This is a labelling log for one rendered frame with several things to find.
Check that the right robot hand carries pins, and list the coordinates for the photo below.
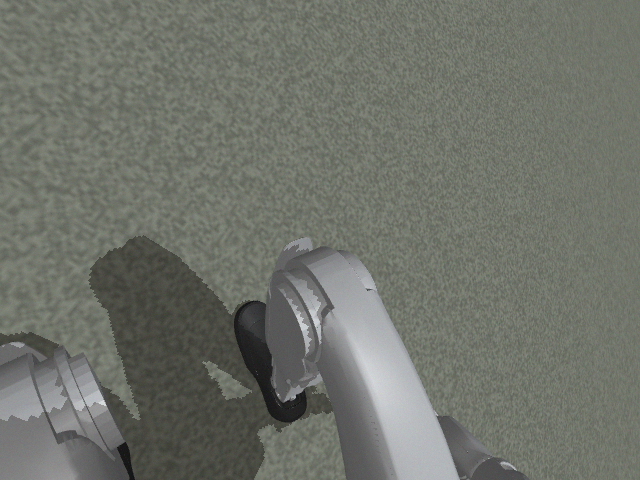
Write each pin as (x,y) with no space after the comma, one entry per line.
(466,450)

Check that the right robot foot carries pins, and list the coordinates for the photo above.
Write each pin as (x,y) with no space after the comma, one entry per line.
(249,327)

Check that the right robot arm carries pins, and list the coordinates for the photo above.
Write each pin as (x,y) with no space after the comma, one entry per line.
(497,469)

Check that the left robot foot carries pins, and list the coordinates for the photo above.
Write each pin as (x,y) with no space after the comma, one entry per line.
(125,455)

